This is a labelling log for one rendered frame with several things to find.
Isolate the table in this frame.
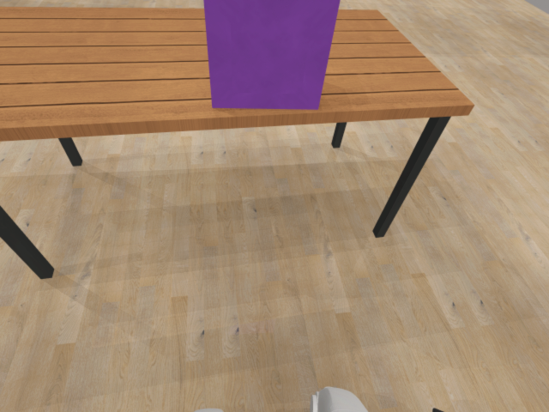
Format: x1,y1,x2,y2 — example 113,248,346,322
0,7,474,279

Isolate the carton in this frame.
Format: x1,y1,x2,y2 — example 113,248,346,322
203,0,340,110

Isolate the robot right thigh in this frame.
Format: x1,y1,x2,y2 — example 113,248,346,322
310,387,368,412

